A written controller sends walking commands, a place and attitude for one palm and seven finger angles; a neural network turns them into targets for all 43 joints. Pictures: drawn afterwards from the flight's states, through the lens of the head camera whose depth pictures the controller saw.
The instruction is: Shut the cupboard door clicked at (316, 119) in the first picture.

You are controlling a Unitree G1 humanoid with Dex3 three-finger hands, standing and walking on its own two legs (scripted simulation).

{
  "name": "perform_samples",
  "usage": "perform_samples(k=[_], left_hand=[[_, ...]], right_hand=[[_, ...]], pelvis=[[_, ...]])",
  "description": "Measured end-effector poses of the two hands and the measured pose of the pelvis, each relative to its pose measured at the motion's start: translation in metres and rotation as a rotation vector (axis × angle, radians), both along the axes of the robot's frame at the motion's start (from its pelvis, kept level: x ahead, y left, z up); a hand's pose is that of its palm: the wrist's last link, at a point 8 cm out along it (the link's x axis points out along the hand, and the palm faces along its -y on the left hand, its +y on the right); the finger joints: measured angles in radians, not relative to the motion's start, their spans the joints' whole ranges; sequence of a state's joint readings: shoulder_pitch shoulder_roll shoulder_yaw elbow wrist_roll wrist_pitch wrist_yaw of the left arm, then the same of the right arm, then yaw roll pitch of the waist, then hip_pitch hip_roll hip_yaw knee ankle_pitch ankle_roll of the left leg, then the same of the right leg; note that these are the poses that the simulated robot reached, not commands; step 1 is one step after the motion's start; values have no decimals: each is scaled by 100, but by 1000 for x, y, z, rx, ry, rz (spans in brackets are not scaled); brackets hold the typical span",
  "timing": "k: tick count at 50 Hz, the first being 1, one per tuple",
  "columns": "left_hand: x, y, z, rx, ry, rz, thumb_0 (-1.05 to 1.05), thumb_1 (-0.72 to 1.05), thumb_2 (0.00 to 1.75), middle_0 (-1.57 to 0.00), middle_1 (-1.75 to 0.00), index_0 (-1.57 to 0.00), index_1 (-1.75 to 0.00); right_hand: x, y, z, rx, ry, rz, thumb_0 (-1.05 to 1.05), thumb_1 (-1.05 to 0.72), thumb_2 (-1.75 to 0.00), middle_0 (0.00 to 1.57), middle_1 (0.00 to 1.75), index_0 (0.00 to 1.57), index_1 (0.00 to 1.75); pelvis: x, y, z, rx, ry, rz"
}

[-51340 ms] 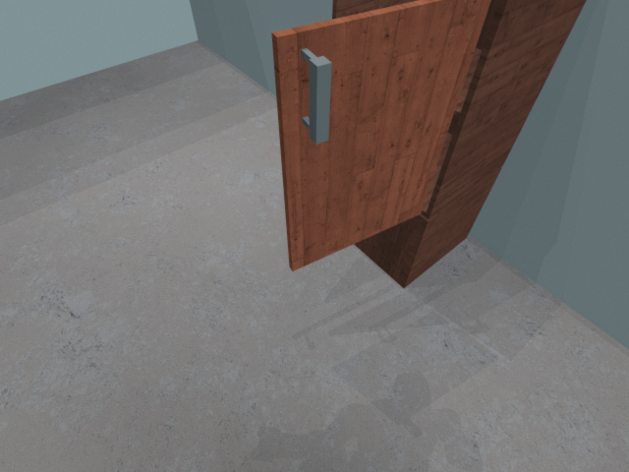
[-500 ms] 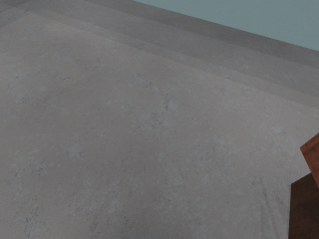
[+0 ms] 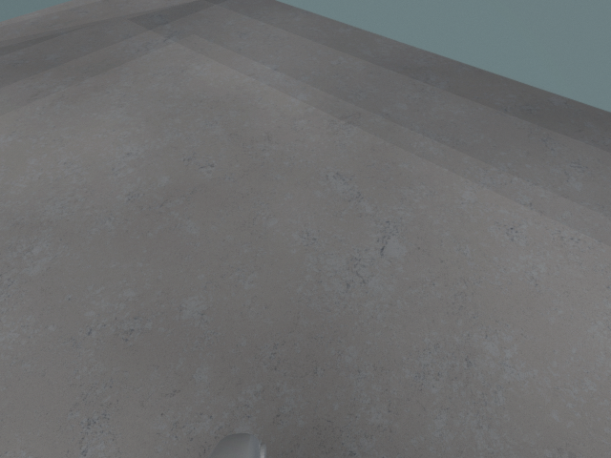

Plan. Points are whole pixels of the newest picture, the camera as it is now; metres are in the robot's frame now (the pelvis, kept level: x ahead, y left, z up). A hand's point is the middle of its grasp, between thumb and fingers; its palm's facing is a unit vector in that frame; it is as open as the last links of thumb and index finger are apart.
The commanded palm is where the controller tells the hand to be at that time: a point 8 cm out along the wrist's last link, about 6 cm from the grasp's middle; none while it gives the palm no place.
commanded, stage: walk to a spot facing it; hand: left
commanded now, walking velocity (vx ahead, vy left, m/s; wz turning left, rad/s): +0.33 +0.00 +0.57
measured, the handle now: out of the picture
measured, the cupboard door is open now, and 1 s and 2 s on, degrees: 24 24 24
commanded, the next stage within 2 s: turn to face it in 0.34 s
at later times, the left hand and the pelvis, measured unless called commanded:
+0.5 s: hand (140, 422) +0.20 +0.27 -0.16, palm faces +0.24 -0.95 -0.22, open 7.4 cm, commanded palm none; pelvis +0.18 +0.06 +0.00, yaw +12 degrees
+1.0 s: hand (173, 329) +0.36 +0.26 -0.17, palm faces +0.04 -0.98 -0.21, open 7.3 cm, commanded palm none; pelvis +0.30 +0.06 +0.00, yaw -2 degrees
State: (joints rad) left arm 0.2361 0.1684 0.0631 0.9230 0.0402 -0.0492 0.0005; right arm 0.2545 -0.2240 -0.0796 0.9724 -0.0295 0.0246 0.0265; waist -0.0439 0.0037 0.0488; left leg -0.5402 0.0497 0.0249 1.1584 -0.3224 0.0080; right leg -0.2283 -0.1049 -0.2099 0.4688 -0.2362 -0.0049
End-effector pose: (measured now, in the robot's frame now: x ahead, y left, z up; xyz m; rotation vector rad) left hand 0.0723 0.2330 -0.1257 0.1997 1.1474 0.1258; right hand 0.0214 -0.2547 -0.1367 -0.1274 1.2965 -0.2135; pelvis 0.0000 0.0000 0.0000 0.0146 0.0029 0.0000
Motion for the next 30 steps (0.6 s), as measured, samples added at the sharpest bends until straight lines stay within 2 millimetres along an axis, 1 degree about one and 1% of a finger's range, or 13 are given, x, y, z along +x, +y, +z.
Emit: perform_samples(k=[3, 5, 9, 11, 12, 13, 14, 16, 18, 21, 23, 26, 30], left_hand=[[-16, 4, -5, -15, 57, 85, 0, 93, 90, -20, -30, -20, -30], [-28, 9, -10, -27, 98, 135, 0, 93, 90, -20, -30, -20, -30], [-50, 21, -22, -53, 194, 228, 0, 92, 90, -20, -30, -20, -30], [-58, 31, -33, -65, 248, 261, 0, 92, 90, -20, -30, -20, -30], [-59, 37, -39, -70, 274, 271, 0, 92, 90, -20, -30, -20, -30], [-58, 43, -42, -69, 298, 276, 0, 92, 90, -20, -30, -20, -30], [-52, 49, -44, -63, 309, 279, 1, 92, 90, -20, -30, -20, -30], [-32, 61, -42, -47, 291, 289, 1, 92, 90, -20, -29, -20, -30], [-3, 70, -35, -35, 241, 291, 1, 92, 90, -20, -29, -20, -30], [45, 78, -22, -22, 150, 285, 1, 92, 90, -20, -29, -19, -30], [78, 80, -14, -16, 97, 276, 1, 92, 90, -20, -29, -19, -30], [126, 77, -5, -9, 39, 252, 1, 92, 90, -20, -29, -19, -30], [183, 64, -5, -1, 8, 204, 0, 91, 90, -20, -29, -19, -30]], right_hand=[[60, 3, 11, -10, -54, 86, 1, -91, -90, 19, 30, 20, 30], [101, 11, 15, -15, -88, 151, 1, -91, -90, 19, 29, 19, 30], [186, 39, 20, -28, -167, 281, 1, -91, -90, 19, 29, 19, 30], [225, 57, 18, -37, -230, 333, 1, -91, -90, 19, 30, 19, 30], [241, 64, 15, -46, -267, 349, 1, -91, -90, 19, 30, 20, 30], [253, 70, 14, -53, -289, 357, 1, -91, -90, 19, 30, 20, 30], [261, 75, 14, -57, -295, 364, 1, -91, -90, 19, 30, 20, 30], [268, 83, 15, -60, -280, 373, 1, -91, -90, 20, 30, 20, 30], [268, 89, 14, -53, -241, 371, 0, -91, -90, 20, 30, 20, 30], [262, 96, 10, -27, -165, 356, 1, -91, -90, 20, 30, 20, 30], [256, 97, 6, -9, -111, 334, 1, -91, -90, 20, 30, 20, 30], [249, 91, 0, 3, -34, 292, 1, -92, -90, 20, 30, 20, 30], [247, 78, -15, 26, 55, 229, 1, -92, -90, 20, 30, 20, 30]], pelvis=[[19, 1, 3, -4, 6, 52], [32, 5, 3, -9, 6, 82], [62, 21, -4, -20, 1, 128], [79, 33, -14, -24, -2, 137], [87, 40, -21, -35, -1, 146], [92, 44, -24, -31, -5, 156], [98, 46, -25, -25, -10, 161], [111, 50, -22, -17, -11, 170], [124, 52, -16, -14, -9, 185], [145, 55, -7, -10, -7, 204], [161, 56, -3, -8, -6, 214], [186, 55, -1, -1, -9, 216], [222, 47, -7, 14, -20, 181]])
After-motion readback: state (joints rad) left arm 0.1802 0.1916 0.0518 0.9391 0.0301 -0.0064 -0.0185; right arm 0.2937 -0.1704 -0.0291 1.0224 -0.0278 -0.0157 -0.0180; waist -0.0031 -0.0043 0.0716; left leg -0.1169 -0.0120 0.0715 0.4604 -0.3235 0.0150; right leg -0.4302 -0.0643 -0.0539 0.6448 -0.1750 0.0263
